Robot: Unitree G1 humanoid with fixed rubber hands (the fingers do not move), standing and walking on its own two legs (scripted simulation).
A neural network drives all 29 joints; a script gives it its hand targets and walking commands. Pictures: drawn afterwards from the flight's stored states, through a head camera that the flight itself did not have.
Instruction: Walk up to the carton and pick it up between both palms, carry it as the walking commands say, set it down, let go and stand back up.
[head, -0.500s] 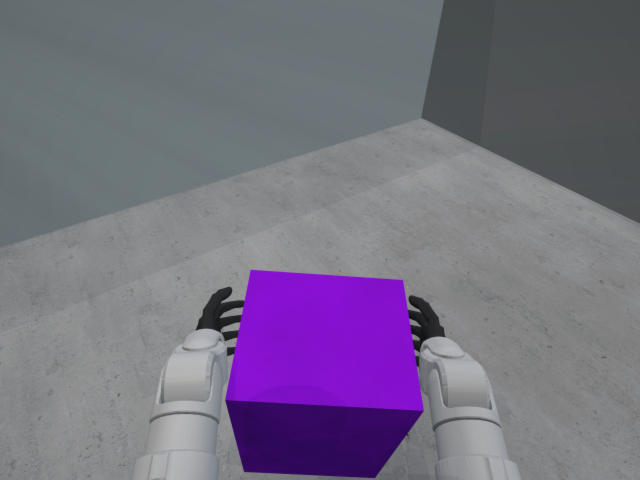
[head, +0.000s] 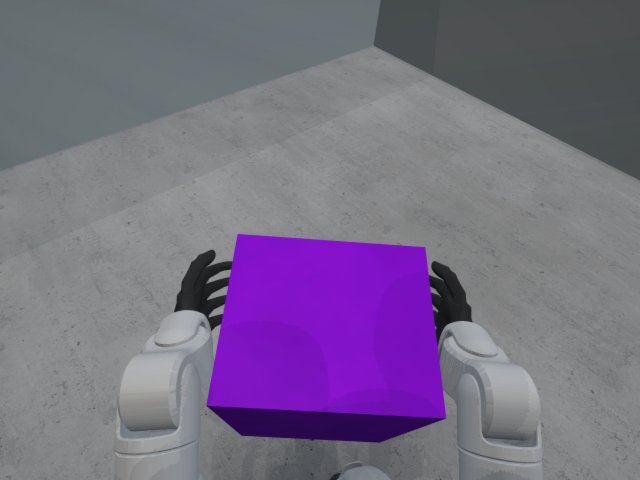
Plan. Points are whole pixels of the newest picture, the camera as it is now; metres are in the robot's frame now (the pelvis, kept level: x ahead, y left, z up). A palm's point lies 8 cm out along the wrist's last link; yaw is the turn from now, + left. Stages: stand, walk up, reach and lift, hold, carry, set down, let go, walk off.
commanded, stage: carry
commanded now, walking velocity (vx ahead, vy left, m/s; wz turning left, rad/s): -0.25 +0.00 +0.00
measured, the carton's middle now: (320, 355) +0.26 -0.01 +0.02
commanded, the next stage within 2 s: none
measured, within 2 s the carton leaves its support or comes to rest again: neither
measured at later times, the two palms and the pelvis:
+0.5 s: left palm out of the picture +0.09 +0.11 +0.12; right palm out of the picture +0.06 -0.18 +0.11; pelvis -0.16 -0.02 +0.02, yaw -3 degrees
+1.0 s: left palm out of the picture -0.05 +0.11 +0.10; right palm out of the picture -0.06 -0.18 +0.08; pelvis -0.29 -0.02 +0.00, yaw -4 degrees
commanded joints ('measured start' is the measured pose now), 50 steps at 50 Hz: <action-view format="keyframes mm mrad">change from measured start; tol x32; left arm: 1 -339 -845 -665 -235 -267 36 -93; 50 -430 -911 -643 -179 -346 76 -164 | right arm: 1 -402 854 664 -240 312 36 160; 50 -418 915 631 -154 262 70 130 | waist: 1 44 288 -409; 10 63 223 -369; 13 58 -238 -326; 28 54 311 -303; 50 15 -218 -356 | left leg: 1 214 461 -321 -215 701 261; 13 -255 59 12 188 -270 -40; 20 -48 50 6 285 -93 -39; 28 266 369 -377 -349 153 40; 38 -181 226 -137 -398 -489 20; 46 235 -54 66 580 -175 -41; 50 226 -83 150 54 -283 14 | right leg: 1 -10 -50 -142 567 -432 0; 12 513 -264 97 -360 -148 -95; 28 45 -139 -123 -26 -212 -40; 39 315 -69 -244 93 -270 -43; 46 -219 -341 107 -660 -728 -76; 50 250 -164 -218 -517 -395 151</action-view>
